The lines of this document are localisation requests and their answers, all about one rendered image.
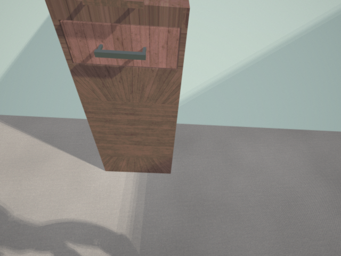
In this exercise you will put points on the drawer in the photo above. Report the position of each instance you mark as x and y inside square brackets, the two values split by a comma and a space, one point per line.
[84, 37]

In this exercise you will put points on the cabinet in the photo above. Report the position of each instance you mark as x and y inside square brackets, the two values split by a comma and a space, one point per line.
[132, 111]

